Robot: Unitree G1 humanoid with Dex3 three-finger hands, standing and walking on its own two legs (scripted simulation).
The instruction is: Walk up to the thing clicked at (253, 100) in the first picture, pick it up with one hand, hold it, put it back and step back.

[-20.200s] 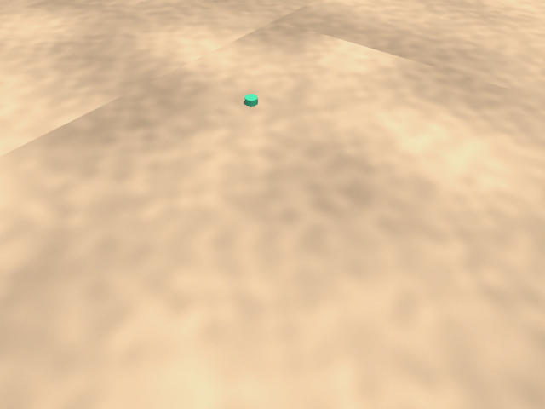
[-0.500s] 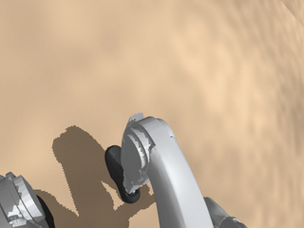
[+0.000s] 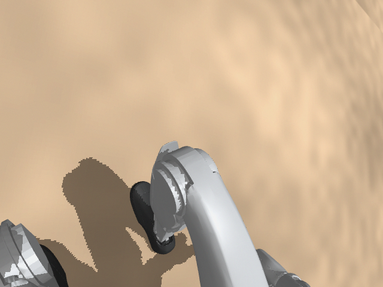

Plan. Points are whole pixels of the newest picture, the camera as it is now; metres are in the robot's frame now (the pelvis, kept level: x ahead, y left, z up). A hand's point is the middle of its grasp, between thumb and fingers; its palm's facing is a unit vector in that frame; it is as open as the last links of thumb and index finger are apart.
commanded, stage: rest palm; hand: left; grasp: from above
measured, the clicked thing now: out of the picture +0.50 +0.38 -0.29
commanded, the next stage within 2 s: close in 0.12 s
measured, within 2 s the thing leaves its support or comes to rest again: neither
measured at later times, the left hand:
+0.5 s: hand out of the picture +0.47 +0.37 -0.24, palm faces -0.45 -0.16 -0.88, open 13.6 cm
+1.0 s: hand out of the picture +0.48 +0.37 -0.24, palm faces -0.43 -0.17 -0.89, open 12.9 cm
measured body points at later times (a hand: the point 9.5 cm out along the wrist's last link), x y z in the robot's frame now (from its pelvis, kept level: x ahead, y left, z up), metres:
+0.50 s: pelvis +0.00 +0.00 +0.00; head +0.29 +0.14 +0.31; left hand +0.49 +0.37 -0.19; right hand +0.05 -0.25 -0.05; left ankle +0.06 +0.12 -0.27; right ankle +0.13 -0.13 -0.27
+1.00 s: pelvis +0.00 +0.00 +0.00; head +0.29 +0.14 +0.31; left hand +0.50 +0.37 -0.19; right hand +0.05 -0.25 -0.05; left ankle +0.06 +0.12 -0.27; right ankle +0.13 -0.13 -0.27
